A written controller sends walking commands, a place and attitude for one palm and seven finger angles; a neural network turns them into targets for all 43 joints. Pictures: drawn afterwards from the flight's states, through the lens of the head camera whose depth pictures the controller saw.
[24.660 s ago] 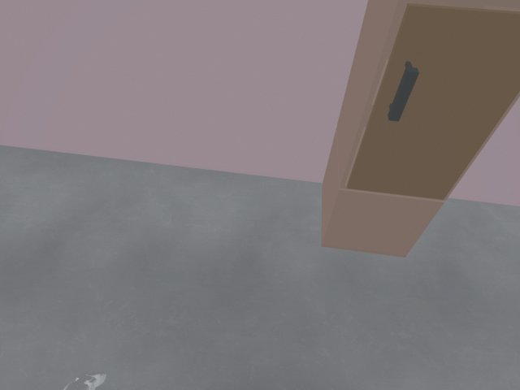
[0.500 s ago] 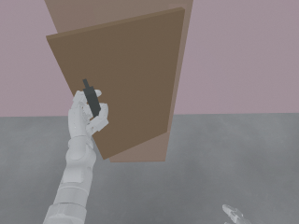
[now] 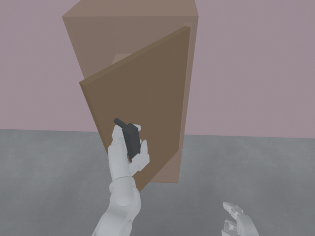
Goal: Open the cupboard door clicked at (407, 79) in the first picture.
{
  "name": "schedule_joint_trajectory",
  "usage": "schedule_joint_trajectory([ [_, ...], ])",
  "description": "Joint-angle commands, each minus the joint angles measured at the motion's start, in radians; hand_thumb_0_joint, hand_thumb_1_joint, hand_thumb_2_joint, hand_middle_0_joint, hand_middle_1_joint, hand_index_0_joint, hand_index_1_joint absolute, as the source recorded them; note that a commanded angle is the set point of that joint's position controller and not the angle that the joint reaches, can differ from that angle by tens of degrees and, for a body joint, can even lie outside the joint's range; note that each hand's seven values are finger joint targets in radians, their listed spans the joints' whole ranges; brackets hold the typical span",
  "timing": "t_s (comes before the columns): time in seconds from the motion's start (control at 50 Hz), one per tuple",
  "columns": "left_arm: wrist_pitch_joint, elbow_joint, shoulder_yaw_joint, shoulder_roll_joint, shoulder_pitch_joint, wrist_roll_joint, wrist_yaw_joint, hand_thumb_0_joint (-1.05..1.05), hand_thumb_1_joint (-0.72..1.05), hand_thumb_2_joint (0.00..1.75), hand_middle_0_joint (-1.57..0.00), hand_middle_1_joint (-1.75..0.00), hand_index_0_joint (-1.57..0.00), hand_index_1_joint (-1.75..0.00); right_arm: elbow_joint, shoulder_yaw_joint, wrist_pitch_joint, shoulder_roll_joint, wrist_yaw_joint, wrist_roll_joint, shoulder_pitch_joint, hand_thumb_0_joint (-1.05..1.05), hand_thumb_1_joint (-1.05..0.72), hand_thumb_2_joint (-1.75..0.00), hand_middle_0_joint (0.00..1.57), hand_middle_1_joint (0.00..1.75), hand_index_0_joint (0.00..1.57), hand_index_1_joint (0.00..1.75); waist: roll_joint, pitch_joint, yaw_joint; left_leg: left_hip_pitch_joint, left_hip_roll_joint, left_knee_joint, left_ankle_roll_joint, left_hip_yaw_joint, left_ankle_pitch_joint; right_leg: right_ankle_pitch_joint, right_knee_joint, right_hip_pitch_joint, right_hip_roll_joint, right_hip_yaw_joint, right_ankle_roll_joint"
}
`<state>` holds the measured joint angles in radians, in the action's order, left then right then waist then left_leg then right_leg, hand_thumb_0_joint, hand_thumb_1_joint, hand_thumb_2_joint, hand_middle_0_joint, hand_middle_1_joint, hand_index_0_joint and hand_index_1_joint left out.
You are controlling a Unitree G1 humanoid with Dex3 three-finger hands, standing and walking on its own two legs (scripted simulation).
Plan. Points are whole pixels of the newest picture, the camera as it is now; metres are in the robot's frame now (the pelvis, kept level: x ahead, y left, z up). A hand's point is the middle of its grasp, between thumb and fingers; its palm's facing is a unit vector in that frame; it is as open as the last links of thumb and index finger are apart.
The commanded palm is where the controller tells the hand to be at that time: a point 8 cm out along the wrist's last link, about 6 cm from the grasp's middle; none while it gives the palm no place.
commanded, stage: open thumb and fingers to let go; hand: left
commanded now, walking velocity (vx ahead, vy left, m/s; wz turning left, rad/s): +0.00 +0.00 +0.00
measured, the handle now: (127, 141) +0.33 +0.09 +0.08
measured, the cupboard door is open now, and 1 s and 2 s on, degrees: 52 50 54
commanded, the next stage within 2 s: slide the hand sideways off the handle in 0.84 s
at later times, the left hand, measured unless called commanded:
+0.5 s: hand (139, 152) +0.30 +0.06 +0.09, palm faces +0.33 -0.95 -0.02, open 11.9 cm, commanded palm +0.25 +0.09 +0.08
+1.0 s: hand (138, 154) +0.30 +0.06 +0.09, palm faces +0.24 -0.97 -0.04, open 15.2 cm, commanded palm +0.26 +0.09 +0.08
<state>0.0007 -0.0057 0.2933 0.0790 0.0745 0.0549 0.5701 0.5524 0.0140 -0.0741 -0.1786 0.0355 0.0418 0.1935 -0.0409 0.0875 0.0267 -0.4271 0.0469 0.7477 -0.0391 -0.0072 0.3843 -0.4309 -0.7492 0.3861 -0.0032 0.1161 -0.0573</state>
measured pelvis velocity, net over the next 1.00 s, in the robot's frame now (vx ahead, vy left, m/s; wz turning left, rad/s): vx -0.04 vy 0.02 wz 0.01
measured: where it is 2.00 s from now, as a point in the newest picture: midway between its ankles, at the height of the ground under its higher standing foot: outside the picture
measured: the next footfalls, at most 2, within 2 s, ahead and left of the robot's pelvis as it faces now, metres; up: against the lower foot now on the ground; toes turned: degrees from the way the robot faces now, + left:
none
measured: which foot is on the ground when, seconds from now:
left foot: down 0.00-1.00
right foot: down 0.00-1.00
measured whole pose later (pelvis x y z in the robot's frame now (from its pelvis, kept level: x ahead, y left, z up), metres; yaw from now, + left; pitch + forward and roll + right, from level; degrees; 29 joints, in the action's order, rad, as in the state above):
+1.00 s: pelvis -0.04 +0.02 -0.01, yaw +0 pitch +4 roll +0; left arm 0.06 -0.24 0.28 0.12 -0.17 0.08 0.58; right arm 0.61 0.02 -0.07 -0.17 0.02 0.04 0.16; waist -0.03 0.06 -0.01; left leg -0.52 0.02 0.81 -0.01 0.00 0.35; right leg -0.40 -0.80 0.47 0.03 0.11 -0.03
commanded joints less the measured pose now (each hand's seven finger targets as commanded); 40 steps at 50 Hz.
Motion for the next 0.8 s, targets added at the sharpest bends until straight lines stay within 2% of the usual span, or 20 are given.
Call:
schedule_joint_trajectory([
  [0.0, 0.064, 0.186, -0.070, 0.110, -0.348, 0.023, 0.056, 0.00, 0.90, 0.90, -0.40, -1.35, -0.40, -1.35, -0.123, -0.020, 0.046, -0.081, -0.021, 0.007, -0.156, 0.00, -0.90, -0.90, 0.20, 0.30, 0.20, 0.30, 0.153, 0.123, -0.004, 0.051, -0.068, -0.026, 0.048, 0.001, -0.216, 0.384, 0.175, -0.030, 0.049, -0.103, 0.060],
  [0.02, 0.068, 0.177, -0.087, 0.096, -0.339, 0.021, 0.058, 0.00, 0.83, 0.87, -0.40, -1.34, -0.40, -1.34, -0.117, -0.024, 0.046, -0.077, -0.027, 0.007, -0.165, 0.00, -0.90, -0.90, 0.20, 0.30, 0.20, 0.30, 0.163, 0.114, -0.012, 0.046, -0.069, -0.024, 0.049, 0.000, -0.203, 0.349, 0.198, -0.036, 0.054, -0.122, 0.061],
  [0.08, 0.079, 0.156, -0.082, 0.118, -0.283, 0.021, 0.050, 0.00, 0.62, 0.78, -0.38, -1.32, -0.38, -1.32, -0.119, -0.025, 0.049, -0.072, -0.031, 0.010, -0.157, 0.00, -0.90, -0.90, 0.20, 0.30, 0.20, 0.30, 0.168, 0.174, -0.031, 0.047, -0.076, -0.031, 0.047, 0.002, -0.227, 0.426, 0.183, -0.079, 0.065, -0.134, 0.067],
  [0.14, 0.095, 0.162, -0.055, 0.131, -0.295, 0.033, 0.035, 0.00, 0.41, 0.69, -0.36, -1.30, -0.36, -1.30, -0.118, -0.033, 0.049, -0.076, -0.030, 0.008, -0.136, 0.00, -0.90, -0.90, 0.20, 0.30, 0.20, 0.30, 0.154, 0.217, -0.021, 0.065, -0.071, -0.034, 0.051, 0.006, -0.249, 0.477, 0.159, -0.087, 0.061, -0.123, 0.068],
  [0.18, 0.103, 0.162, -0.036, 0.146, -0.288, 0.036, 0.026, 0.00, 0.27, 0.63, -0.35, -1.28, -0.35, -1.28, -0.120, -0.035, 0.048, -0.077, -0.028, 0.006, -0.129, 0.00, -0.90, -0.90, 0.20, 0.30, 0.20, 0.30, 0.129, 0.218, -0.020, 0.068, -0.071, -0.037, 0.049, 0.006, -0.254, 0.492, 0.147, -0.086, 0.059, -0.114, 0.065],
  [0.2, 0.108, 0.163, -0.037, 0.141, -0.296, 0.034, 0.024, 0.00, 0.20, 0.60, -0.35, -1.27, -0.35, -1.27, -0.120, -0.036, 0.051, -0.078, -0.028, 0.006, -0.125, 0.00, -0.90, -0.90, 0.20, 0.30, 0.20, 0.30, 0.146, 0.218, -0.016, 0.066, -0.070, -0.036, 0.050, 0.004, -0.252, 0.497, 0.147, -0.085, 0.060, -0.114, 0.068],
  [0.26, 0.118, 0.162, -0.026, 0.149, -0.283, 0.036, 0.017, 0.00, -0.01, 0.51, -0.33, -1.25, -0.33, -1.25, -0.124, -0.039, 0.051, -0.081, -0.028, 0.004, -0.121, 0.00, -0.90, -0.90, 0.20, 0.30, 0.20, 0.30, 0.147, 0.217, -0.014, 0.069, -0.067, -0.037, 0.051, 0.003, -0.258, 0.492, 0.140, -0.082, 0.055, -0.106, 0.063],
  [0.28, 0.118, 0.159, -0.020, 0.154, -0.290, 0.034, 0.015, 0.00, -0.08, 0.48, -0.33, -1.24, -0.33, -1.24, -0.127, -0.037, 0.052, -0.081, -0.027, 0.002, -0.127, 0.00, -0.90, -0.90, 0.20, 0.30, 0.20, 0.30, 0.131, 0.204, -0.014, 0.066, -0.069, -0.036, 0.051, 0.005, -0.245, 0.476, 0.146, -0.070, 0.056, -0.109, 0.065],
  [0.32, 0.123, 0.142, -0.044, 0.128, -0.325, 0.029, 0.016, 0.00, -0.22, 0.42, -0.32, -1.23, -0.32, -1.23, -0.121, -0.036, 0.054, -0.083, -0.032, 0.003, -0.125, 0.00, -0.90, -0.90, 0.20, 0.30, 0.20, 0.30, 0.173, 0.192, -0.012, 0.054, -0.069, -0.038, 0.052, -0.001, -0.225, 0.427, 0.162, -0.068, 0.058, -0.117, 0.067],
  [0.4, 0.131, 0.131, -0.050, 0.131, -0.343, 0.025, 0.020, 0.00, -0.50, 0.30, -0.30, -1.20, -0.30, -1.20, -0.120, -0.035, 0.054, -0.081, -0.034, 0.002, -0.135, 0.00, -0.90, -0.90, 0.20, 0.30, 0.20, 0.30, 0.150, 0.180, -0.014, 0.059, -0.071, -0.039, 0.052, 0.004, -0.212, 0.379, 0.173, -0.052, 0.057, -0.120, 0.062],
  [0.42, 0.130, 0.113, -0.047, 0.133, -0.327, 0.029, 0.020, 0.00, -0.50, 0.30, -0.30, -1.20, -0.30, -1.20, -0.121, -0.036, 0.054, -0.082, -0.034, 0.002, -0.135, 0.00, -0.90, -0.90, 0.20, 0.30, 0.20, 0.30, 0.161, 0.174, -0.019, 0.056, -0.069, -0.041, 0.053, 0.002, -0.210, 0.356, 0.174, -0.051, 0.053, -0.114, 0.058],
  [0.44, 0.128, 0.102, -0.035, 0.148, -0.344, 0.030, 0.022, 0.00, -0.50, 0.30, -0.30, -1.20, -0.30, -1.20, -0.121, -0.033, 0.055, -0.083, -0.033, 0.002, -0.140, 0.00, -0.90, -0.90, 0.20, 0.30, 0.20, 0.30, 0.142, 0.162, -0.012, 0.057, -0.068, -0.042, 0.053, 0.003, -0.205, 0.341, 0.171, -0.032, 0.052, -0.112, 0.057],
  [0.48, 0.130, 0.101, -0.029, 0.154, -0.384, 0.041, 0.033, 0.00, -0.50, 0.30, -0.28, -1.10, -0.28, -1.10, -0.116, -0.036, 0.055, -0.082, -0.031, 0.003, -0.140, 0.00, -0.90, -0.90, 0.20, 0.30, 0.20, 0.30, 0.114, 0.175, -0.011, 0.066, -0.066, -0.043, 0.053, 0.004, -0.203, 0.304, 0.158, -0.015, 0.042, -0.099, 0.047],
  [0.54, 0.125, 0.081, -0.028, 0.159, -0.370, 0.039, 0.038, 0.00, -0.50, 0.30, -0.26, -0.95, -0.26, -0.95, -0.119, -0.037, 0.055, -0.083, -0.029, 0.002, -0.142, 0.00, -0.90, -0.90, 0.20, 0.30, 0.20, 0.30, 0.120, 0.182, -0.018, 0.066, -0.063, -0.045, 0.052, 0.004, -0.204, 0.277, 0.154, -0.013, 0.033, -0.085, 0.040],
  [0.6, 0.121, 0.058, -0.013, 0.181, -0.440, 0.038, 0.049, 0.00, -0.50, 0.30, -0.23, -0.80, -0.23, -0.80, -0.112, -0.035, 0.057, -0.083, -0.028, 0.002, -0.150, 0.00, -0.90, -0.90, 0.20, 0.30, 0.20, 0.30, 0.114, 0.162, -0.008, 0.064, -0.061, -0.044, 0.053, 0.002, -0.189, 0.224, 0.152, 0.020, 0.025, -0.076, 0.034],
  [0.62, 0.122, 0.064, -0.014, 0.175, -0.456, 0.040, 0.052, 0.00, -0.50, 0.30, -0.22, -0.75, -0.22, -0.75, -0.108, -0.037, 0.059, -0.086, -0.028, 0.003, -0.145, 0.00, -0.90, -0.90, 0.20, 0.30, 0.20, 0.30, 0.131, 0.175, -0.007, 0.068, -0.059, -0.044, 0.054, -0.003, -0.193, 0.220, 0.148, 0.017, 0.021, -0.070, 0.032],
  [0.68, 0.114, 0.034, -0.028, 0.173, -0.475, 0.037, 0.063, 0.00, -0.50, 0.30, -0.20, -0.60, -0.20, -0.60, -0.105, -0.037, 0.054, -0.084, -0.029, 0.003, -0.156, 0.00, -0.90, -0.90, 0.20, 0.30, 0.20, 0.30, 0.131, 0.183, -0.012, 0.060, -0.060, -0.046, 0.052, -0.001, -0.180, 0.190, 0.147, 0.023, 0.019, -0.071, 0.030],
  [0.7, 0.112, 0.029, -0.016, 0.191, -0.486, 0.041, 0.065, 0.00, -0.50, 0.30, -0.19, -0.55, -0.19, -0.55, -0.102, -0.036, 0.056, -0.082, -0.027, 0.003, -0.158, 0.00, -0.90, -0.90, 0.20, 0.30, 0.20, 0.30, 0.104, 0.181, -0.011, 0.066, -0.059, -0.047, 0.051, 0.000, -0.184, 0.190, 0.141, 0.031, 0.017, -0.065, 0.026],
  [0.72, 0.107, 0.014, -0.012, 0.195, -0.478, 0.044, 0.066, 0.00, -0.50, 0.30, -0.18, -0.50, -0.18, -0.50, -0.100, -0.037, 0.056, -0.084, -0.025, 0.003, -0.154, 0.00, -0.90, -0.90, 0.20, 0.30, 0.20, 0.30, 0.115, 0.182, -0.014, 0.062, -0.056, -0.049, 0.050, -0.005, -0.182, 0.184, 0.134, 0.032, 0.012, -0.055, 0.023],
  [0.78, 0.104, -0.006, 0.002, 0.219, -0.542, 0.051, 0.078, 0.00, -0.50, 0.30, -0.16, -0.35, -0.16, -0.35, -0.092, -0.037, 0.059, -0.083, -0.019, 0.004, -0.156, 0.00, -0.90, -0.90, 0.20, 0.30, 0.20, 0.30, 0.098, 0.185, -0.005, 0.062, -0.052, -0.050, 0.048, -0.012, -0.168, 0.157, 0.115, 0.060, 0.005, -0.043, 0.018],
])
